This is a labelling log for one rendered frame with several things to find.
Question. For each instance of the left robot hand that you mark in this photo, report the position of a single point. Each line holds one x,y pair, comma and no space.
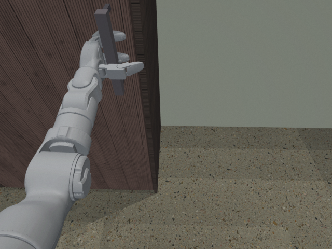
93,57

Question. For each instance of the robot left forearm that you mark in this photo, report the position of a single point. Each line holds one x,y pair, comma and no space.
75,119

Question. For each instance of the handle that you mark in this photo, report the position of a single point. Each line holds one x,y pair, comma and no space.
108,42

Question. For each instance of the robot left upper arm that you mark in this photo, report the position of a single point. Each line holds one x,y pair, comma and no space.
55,180

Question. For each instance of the wardrobe door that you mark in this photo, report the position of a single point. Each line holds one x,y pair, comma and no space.
40,47

